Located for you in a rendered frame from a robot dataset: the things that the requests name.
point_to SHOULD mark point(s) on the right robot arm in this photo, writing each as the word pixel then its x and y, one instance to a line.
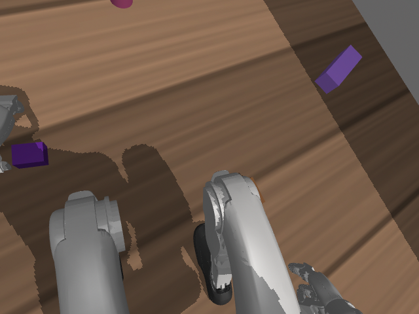
pixel 341 306

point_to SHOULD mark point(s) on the right robot foot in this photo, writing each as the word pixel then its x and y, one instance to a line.
pixel 218 296

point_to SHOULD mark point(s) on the right robot hand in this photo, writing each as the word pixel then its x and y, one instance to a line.
pixel 319 292

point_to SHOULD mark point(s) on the left robot hand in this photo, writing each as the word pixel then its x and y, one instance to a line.
pixel 9 106

